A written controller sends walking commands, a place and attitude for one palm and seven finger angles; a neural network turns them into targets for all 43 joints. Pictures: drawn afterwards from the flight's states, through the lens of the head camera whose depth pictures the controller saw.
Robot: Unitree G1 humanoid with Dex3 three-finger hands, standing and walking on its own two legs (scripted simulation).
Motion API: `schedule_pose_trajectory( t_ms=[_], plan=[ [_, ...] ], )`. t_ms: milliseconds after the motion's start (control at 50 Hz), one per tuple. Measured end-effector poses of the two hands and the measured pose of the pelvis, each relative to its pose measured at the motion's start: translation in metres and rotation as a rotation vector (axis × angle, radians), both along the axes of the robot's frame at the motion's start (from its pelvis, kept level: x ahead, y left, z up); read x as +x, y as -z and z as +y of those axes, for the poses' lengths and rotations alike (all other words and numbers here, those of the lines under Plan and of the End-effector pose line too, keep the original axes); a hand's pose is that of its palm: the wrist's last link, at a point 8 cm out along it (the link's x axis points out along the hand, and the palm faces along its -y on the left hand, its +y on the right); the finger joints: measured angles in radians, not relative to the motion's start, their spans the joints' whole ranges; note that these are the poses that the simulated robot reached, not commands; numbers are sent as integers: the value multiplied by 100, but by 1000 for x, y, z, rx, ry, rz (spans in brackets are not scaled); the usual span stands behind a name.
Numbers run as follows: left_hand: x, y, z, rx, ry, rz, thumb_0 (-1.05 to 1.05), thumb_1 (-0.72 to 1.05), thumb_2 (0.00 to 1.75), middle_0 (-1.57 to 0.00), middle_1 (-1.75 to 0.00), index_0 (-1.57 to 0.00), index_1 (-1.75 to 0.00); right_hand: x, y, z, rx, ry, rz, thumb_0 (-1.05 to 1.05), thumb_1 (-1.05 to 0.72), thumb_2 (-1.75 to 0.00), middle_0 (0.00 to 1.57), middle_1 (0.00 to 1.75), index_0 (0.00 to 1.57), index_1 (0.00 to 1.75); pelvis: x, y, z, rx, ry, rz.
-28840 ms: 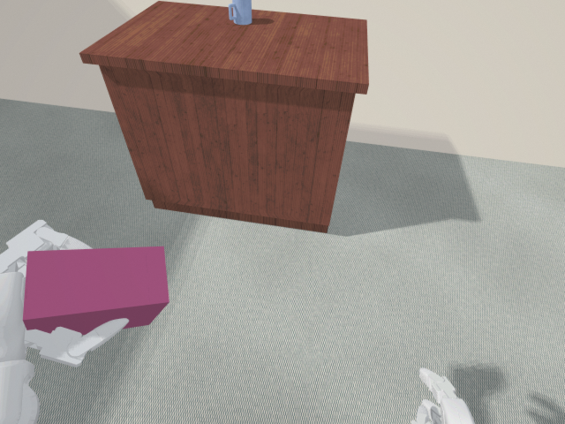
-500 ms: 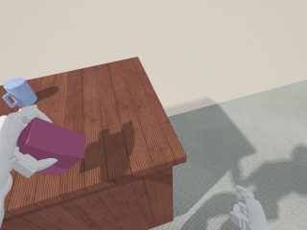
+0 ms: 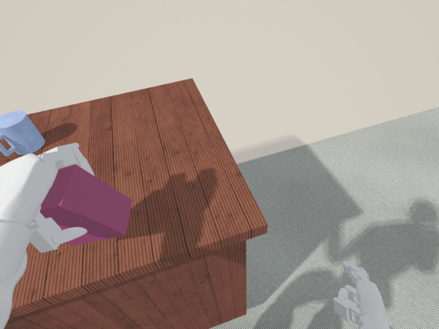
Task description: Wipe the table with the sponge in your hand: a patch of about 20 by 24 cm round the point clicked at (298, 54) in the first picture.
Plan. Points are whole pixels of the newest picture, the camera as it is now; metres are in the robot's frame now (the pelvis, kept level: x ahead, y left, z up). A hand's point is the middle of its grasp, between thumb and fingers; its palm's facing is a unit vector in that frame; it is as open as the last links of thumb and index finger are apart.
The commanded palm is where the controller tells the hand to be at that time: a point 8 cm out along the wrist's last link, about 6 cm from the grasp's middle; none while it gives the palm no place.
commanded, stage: turn the palm down, sponge in hand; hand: left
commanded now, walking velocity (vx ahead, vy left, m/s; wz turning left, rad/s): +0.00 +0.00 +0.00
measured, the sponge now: (83, 214) +0.24 +0.25 +0.14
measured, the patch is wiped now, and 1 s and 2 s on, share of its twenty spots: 0.00 0.00 0.00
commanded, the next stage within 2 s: move the sponge above the wiping area in 1.06 s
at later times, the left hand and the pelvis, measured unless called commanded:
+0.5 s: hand (14, 168) +0.23 +0.30 +0.24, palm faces +0.32 -0.04 -0.95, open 9.8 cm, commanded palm +0.18 +0.31 +0.27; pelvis -0.01 +0.03 +0.01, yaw +0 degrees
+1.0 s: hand out of the picture +0.24 +0.32 +0.27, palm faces +0.38 +0.03 -0.92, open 9.8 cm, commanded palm +0.18 +0.30 +0.27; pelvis -0.01 +0.02 +0.01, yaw +0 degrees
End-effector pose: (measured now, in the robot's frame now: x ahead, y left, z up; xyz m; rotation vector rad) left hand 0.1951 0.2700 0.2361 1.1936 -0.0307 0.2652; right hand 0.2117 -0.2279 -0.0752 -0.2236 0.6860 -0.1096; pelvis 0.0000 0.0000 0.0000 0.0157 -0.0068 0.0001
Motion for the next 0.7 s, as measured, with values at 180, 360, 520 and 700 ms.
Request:
schedule_pose_trajectory(
  t_ms=[180,360,520,700],
  plan=[
    [-2,-40,49,74,-257,-95,-1,-49,106,-75,-135,-77,-135,22,-12,40,77,-75,-35,1,-91,-90,20,30,20,30,-3,-5,13,-9,-6,-10],
    [3,3,30,109,-165,148,-1,-49,106,-75,-135,-77,-135,33,-18,63,53,-133,-46,1,-90,-90,20,30,20,30,-10,-9,24,-9,-19,-18],
    [2,-59,35,276,-180,-99,-1,-49,106,-76,-135,-77,-135,40,-23,81,91,-171,-39,1,-90,-90,20,30,20,30,-9,-11,28,-11,-2,-32],
    [2,-11,59,138,-327,106,-1,-49,106,-75,-135,-77,-135,34,-19,76,104,-162,-23,1,-90,-90,20,30,20,30,-14,-13,29,-12,-17,-13]
  ],
)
